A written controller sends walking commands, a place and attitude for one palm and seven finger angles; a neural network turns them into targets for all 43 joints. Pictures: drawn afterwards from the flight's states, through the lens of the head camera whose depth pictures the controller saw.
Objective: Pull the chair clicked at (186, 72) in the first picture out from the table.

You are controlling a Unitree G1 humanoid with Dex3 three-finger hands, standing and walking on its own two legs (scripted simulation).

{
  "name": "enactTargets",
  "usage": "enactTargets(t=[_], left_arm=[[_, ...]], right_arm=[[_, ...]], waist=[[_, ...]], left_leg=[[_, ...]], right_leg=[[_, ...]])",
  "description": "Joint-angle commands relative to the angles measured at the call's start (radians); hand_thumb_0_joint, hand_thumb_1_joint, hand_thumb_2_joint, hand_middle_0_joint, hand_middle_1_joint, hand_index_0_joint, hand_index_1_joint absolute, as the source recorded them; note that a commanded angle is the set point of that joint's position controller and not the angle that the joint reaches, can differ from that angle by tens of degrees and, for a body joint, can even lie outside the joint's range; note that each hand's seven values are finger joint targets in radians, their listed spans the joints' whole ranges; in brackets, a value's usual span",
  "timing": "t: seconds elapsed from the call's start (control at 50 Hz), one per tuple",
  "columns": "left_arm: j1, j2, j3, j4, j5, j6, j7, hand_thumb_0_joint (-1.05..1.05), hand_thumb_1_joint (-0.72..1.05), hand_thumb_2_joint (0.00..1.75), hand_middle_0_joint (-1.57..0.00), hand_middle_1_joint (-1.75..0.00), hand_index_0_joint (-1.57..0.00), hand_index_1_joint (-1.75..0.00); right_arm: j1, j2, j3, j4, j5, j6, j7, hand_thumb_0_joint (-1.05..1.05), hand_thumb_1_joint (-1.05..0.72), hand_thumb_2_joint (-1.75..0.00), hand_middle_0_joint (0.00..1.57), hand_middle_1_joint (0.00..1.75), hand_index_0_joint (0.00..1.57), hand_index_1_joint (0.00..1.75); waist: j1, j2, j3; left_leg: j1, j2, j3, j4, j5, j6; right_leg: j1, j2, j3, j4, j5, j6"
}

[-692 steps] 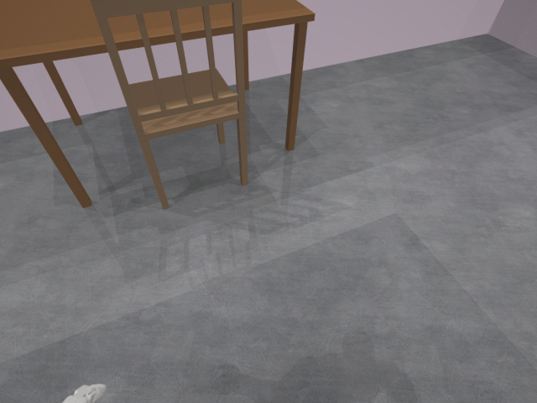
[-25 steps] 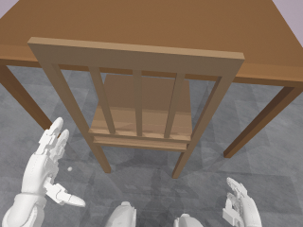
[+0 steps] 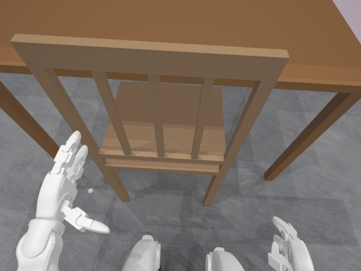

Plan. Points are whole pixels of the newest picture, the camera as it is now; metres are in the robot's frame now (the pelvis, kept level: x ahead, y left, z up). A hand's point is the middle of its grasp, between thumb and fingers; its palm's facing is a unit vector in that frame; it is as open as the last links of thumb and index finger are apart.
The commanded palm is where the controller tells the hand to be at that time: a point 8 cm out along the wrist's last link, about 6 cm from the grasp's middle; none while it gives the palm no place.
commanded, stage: aim the fingers beside a spindle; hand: left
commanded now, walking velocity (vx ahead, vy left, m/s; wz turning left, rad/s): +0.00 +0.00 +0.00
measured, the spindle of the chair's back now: (158, 123) +0.45 +0.08 +0.02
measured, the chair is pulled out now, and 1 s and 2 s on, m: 0.00 0.00 0.00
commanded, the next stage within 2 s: push the fingers through the gap in 1.42 s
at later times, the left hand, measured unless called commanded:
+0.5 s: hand (102, 181) +0.29 +0.18 +0.02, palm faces -0.03 -1.00 -0.04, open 16.9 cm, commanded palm +0.28 +0.24 +0.02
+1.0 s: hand (107, 176) +0.32 +0.18 -0.01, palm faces -0.03 -1.00 -0.03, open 16.9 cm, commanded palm +0.29 +0.23 +0.00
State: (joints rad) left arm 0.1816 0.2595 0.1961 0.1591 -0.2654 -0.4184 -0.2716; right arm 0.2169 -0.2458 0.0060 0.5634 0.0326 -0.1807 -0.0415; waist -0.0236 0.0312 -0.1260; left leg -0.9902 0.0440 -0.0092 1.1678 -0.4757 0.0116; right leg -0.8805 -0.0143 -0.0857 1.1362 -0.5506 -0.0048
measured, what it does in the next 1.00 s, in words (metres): stands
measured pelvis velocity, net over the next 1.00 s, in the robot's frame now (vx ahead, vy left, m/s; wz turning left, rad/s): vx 0.00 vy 0.01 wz -0.02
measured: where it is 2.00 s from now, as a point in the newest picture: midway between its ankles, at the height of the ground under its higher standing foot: outside the picture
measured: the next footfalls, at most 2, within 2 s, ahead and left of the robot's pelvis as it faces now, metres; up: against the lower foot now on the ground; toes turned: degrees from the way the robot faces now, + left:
none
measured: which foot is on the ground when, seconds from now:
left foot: down 0.00-1.00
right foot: down 0.00-1.00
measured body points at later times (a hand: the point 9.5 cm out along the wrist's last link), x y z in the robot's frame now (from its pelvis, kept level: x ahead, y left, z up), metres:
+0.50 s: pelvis +0.00 +0.00 -0.01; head +0.10 +0.01 +0.43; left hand +0.29 +0.24 +0.02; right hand +0.17 -0.25 -0.11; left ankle +0.05 +0.11 -0.65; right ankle +0.00 -0.12 -0.65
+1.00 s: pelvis +0.00 +0.01 -0.02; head +0.11 +0.02 +0.41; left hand +0.31 +0.24 +0.00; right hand +0.16 -0.24 -0.12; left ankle +0.05 +0.11 -0.65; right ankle +0.00 -0.12 -0.65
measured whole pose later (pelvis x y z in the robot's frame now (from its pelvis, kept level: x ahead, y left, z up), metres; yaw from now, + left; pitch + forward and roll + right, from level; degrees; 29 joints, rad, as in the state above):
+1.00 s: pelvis +0.00 +0.01 -0.02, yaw -1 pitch +21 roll -3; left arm -0.03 0.24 0.18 0.32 -0.21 -0.46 -0.21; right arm 0.19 -0.25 0.00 0.57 0.02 -0.11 -0.02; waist -0.03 0.02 -0.13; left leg -1.14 0.05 0.00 1.28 -0.51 0.02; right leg -1.03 -0.02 -0.07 1.25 -0.58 0.00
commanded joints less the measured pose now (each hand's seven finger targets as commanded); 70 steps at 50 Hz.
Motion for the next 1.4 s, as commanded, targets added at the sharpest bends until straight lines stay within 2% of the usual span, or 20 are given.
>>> enactTargets(t=[0.0,0.1,0.14,0.22,0.3,0.4,0.44,0.48,0.54,0.62,0.78,0.86,0.9,0.94,1.0,1.06,1.18,1.26,1.3,1.38], left_arm=[[-0.106,0.144,0.075,-0.197,-0.021,-0.077,0.002,0.00,-0.50,0.30,-0.06,-0.08,-0.06,-0.08],[-0.109,0.132,0.067,-0.164,-0.018,-0.077,0.005,0.00,-0.50,0.30,-0.06,-0.08,-0.06,-0.08],[-0.154,0.144,0.066,-0.161,-0.007,-0.082,0.011,0.00,-0.50,0.30,-0.06,-0.08,-0.06,-0.08],[-0.173,0.113,0.031,-0.162,-0.002,-0.086,0.016,0.00,-0.50,0.30,-0.06,-0.08,-0.06,-0.08],[-0.184,0.137,0.067,-0.115,0.000,-0.082,0.026,0.00,-0.50,0.30,-0.06,-0.08,-0.06,-0.08],[-0.236,0.112,0.030,-0.132,0.011,-0.095,0.031,0.00,-0.50,0.30,-0.06,-0.08,-0.06,-0.08],[-0.231,0.121,0.038,-0.096,0.009,-0.088,0.033,0.00,-0.50,0.30,-0.06,-0.08,-0.06,-0.08],[-0.241,0.118,0.038,-0.100,0.010,-0.090,0.032,0.00,-0.50,0.30,-0.06,-0.08,-0.06,-0.08],[-0.259,0.145,0.068,-0.067,0.012,-0.089,0.040,0.00,-0.50,0.30,-0.06,-0.08,-0.06,-0.08],[-0.292,0.129,0.054,-0.083,0.012,-0.102,0.037,0.00,-0.50,0.30,-0.06,-0.08,-0.06,-0.08],[-0.307,0.092,0.006,-0.063,0.020,-0.104,0.041,0.00,-0.50,0.30,-0.06,-0.08,-0.06,-0.08],[-0.351,0.133,0.050,-0.035,0.029,-0.104,0.058,0.00,-0.50,0.30,-0.06,-0.08,-0.06,-0.08],[-0.357,0.116,0.032,-0.051,0.031,-0.108,0.062,0.00,-0.50,0.30,-0.06,-0.08,-0.06,-0.08],[-0.355,0.149,0.062,-0.055,0.035,-0.110,0.071,0.00,-0.50,0.30,-0.06,-0.08,-0.06,-0.08],[-0.324,0.112,0.027,-0.087,0.032,-0.109,0.068,0.00,-0.50,0.30,-0.06,-0.08,-0.06,-0.08],[-0.333,0.091,0.001,-0.055,0.033,-0.092,0.066,0.00,-0.50,0.30,-0.06,-0.08,-0.06,-0.08],[-0.307,0.073,-0.018,-0.073,0.043,-0.096,0.083,0.00,-0.50,0.30,-0.06,-0.08,-0.06,-0.08],[-0.366,0.115,0.014,-0.079,0.058,-0.114,0.105,0.00,-0.50,0.30,-0.06,-0.08,-0.06,-0.08],[-0.334,0.087,-0.010,-0.101,0.053,-0.119,0.106,0.00,-0.50,0.30,-0.06,-0.08,-0.06,-0.08],[-0.276,0.091,-0.003,-0.079,0.053,-0.108,0.102,0.00,-0.50,0.30,-0.06,-0.08,-0.06,-0.08]], right_arm=[[-0.016,-0.148,-0.060,-0.137,-0.002,-0.054,-0.014,0.00,-0.90,-0.90,0.20,0.30,0.20,0.30],[-0.013,-0.148,-0.061,-0.137,-0.002,-0.049,-0.010,0.00,-0.90,-0.90,0.20,0.30,0.20,0.30],[-0.013,-0.150,-0.062,-0.129,-0.002,-0.047,-0.011,0.00,-0.90,-0.90,0.20,0.30,0.20,0.30],[-0.014,-0.149,-0.060,-0.134,-0.003,-0.044,-0.007,0.00,-0.90,-0.90,0.20,0.30,0.20,0.30],[-0.010,-0.152,-0.061,-0.130,-0.004,-0.031,-0.006,0.00,-0.90,-0.90,0.20,0.30,0.20,0.30],[-0.013,-0.148,-0.059,-0.130,-0.007,-0.029,-0.002,0.00,-0.90,-0.90,0.20,0.30,0.20,0.30],[-0.008,-0.153,-0.061,-0.126,-0.009,-0.024,-0.001,0.00,-0.90,-0.90,0.20,0.30,0.20,0.30],[-0.010,-0.151,-0.061,-0.124,-0.010,-0.019,0.000,0.00,-0.90,-0.90,0.20,0.30,0.20,0.30],[-0.008,-0.155,-0.062,-0.118,-0.010,-0.011,0.000,0.00,-0.90,-0.90,0.20,0.30,0.20,0.30],[-0.011,-0.151,-0.061,-0.119,-0.012,-0.006,0.002,0.00,-0.90,-0.90,0.20,0.30,0.20,0.30],[-0.008,-0.154,-0.065,-0.113,-0.014,0.003,0.009,0.00,-0.90,-0.90,0.20,0.30,0.20,0.30],[-0.008,-0.160,-0.065,-0.112,-0.015,0.015,0.007,0.00,-0.90,-0.90,0.20,0.30,0.20,0.30],[-0.014,-0.157,-0.063,-0.119,-0.014,0.018,0.008,0.00,-0.90,-0.90,0.20,0.30,0.20,0.30],[-0.010,-0.158,-0.062,-0.119,-0.016,0.023,0.007,0.00,-0.90,-0.90,0.20,0.30,0.20,0.30],[-0.010,-0.153,-0.063,-0.125,-0.015,0.023,0.011,0.00,-0.90,-0.90,0.20,0.30,0.20,0.30],[-0.006,-0.155,-0.063,-0.121,-0.012,0.029,0.012,0.00,-0.90,-0.90,0.20,0.30,0.20,0.30],[-0.009,-0.154,-0.063,-0.133,-0.014,0.035,0.013,0.00,-0.90,-0.90,0.20,0.30,0.20,0.30],[-0.011,-0.154,-0.061,-0.122,-0.017,0.041,0.010,0.00,-0.90,-0.90,0.20,0.30,0.20,0.30],[-0.014,-0.148,-0.061,-0.130,-0.017,0.038,0.014,0.00,-0.90,-0.90,0.20,0.30,0.20,0.30],[-0.015,-0.148,-0.060,-0.134,-0.016,0.046,0.018,0.00,-0.90,-0.90,0.20,0.30,0.20,0.30]], waist=[[-0.006,0.029,-0.302],[-0.007,0.010,-0.301],[-0.013,0.013,-0.295],[-0.015,0.035,-0.308],[-0.013,-0.007,-0.307],[-0.012,0.053,-0.339],[-0.020,0.004,-0.330],[-0.015,0.026,-0.346],[-0.016,-0.007,-0.337],[-0.014,0.039,-0.366],[-0.026,0.033,-0.376],[-0.018,0.021,-0.367],[-0.018,0.031,-0.380],[-0.010,0.043,-0.396],[-0.007,0.061,-0.424],[-0.027,0.032,-0.384],[-0.018,0.022,-0.390],[-0.019,0.040,-0.375],[-0.013,0.049,-0.397],[-0.008,0.029,-0.387]], left_leg=[[0.268,-0.022,-0.031,-0.150,0.217,0.012],[0.252,-0.022,-0.031,-0.141,0.212,0.012],[0.242,-0.020,-0.030,-0.132,0.199,0.014],[0.259,-0.020,-0.035,-0.130,0.213,0.012],[0.221,-0.021,-0.028,-0.118,0.196,0.012],[0.248,-0.020,-0.034,-0.111,0.213,0.011],[0.226,-0.018,-0.034,-0.100,0.210,0.015],[0.223,-0.021,-0.028,-0.094,0.213,0.014],[0.196,-0.019,-0.029,-0.086,0.202,0.015],[0.213,-0.019,-0.029,-0.079,0.220,0.012],[0.224,-0.013,-0.042,-0.067,0.235,0.010],[0.194,-0.016,-0.043,-0.066,0.190,0.010],[0.209,-0.016,-0.044,-0.070,0.193,0.010],[0.221,-0.015,-0.047,-0.069,0.219,0.009],[0.267,-0.011,-0.051,-0.074,0.259,0.005],[0.241,-0.009,-0.053,-0.070,0.239,0.007],[0.246,-0.011,-0.059,-0.079,0.229,0.005],[0.229,-0.013,-0.056,-0.071,0.212,0.006],[0.258,-0.013,-0.056,-0.075,0.231,0.004],[0.242,-0.014,-0.053,-0.077,0.242,0.005]], right_leg=[[0.082,0.019,0.030,-0.161,0.236,-0.014],[0.071,0.020,0.030,-0.153,0.233,-0.013],[0.056,0.020,0.034,-0.149,0.219,-0.014],[0.037,0.018,0.029,-0.136,0.226,-0.016],[0.046,0.020,0.036,-0.133,0.226,-0.013],[0.020,0.017,0.032,-0.115,0.224,-0.018],[0.020,0.020,0.036,-0.118,0.228,-0.015],[0.022,0.017,0.040,-0.111,0.237,-0.015],[0.022,0.019,0.041,-0.107,0.231,-0.015],[0.010,0.017,0.039,-0.093,0.241,-0.017],[-0.034,0.017,0.028,-0.072,0.236,-0.017],[-0.046,0.019,0.030,-0.069,0.194,-0.019],[-0.048,0.019,0.029,-0.068,0.191,-0.020],[-0.040,0.020,0.030,-0.062,0.208,-0.023],[-0.039,0.019,0.023,-0.060,0.232,-0.023],[-0.059,0.020,0.021,-0.065,0.223,-0.018],[-0.057,0.018,0.017,-0.062,0.205,-0.020],[-0.068,0.020,0.023,-0.057,0.194,-0.023],[-0.058,0.018,0.021,-0.059,0.207,-0.023],[-0.036,0.021,0.021,-0.061,0.226,-0.024]])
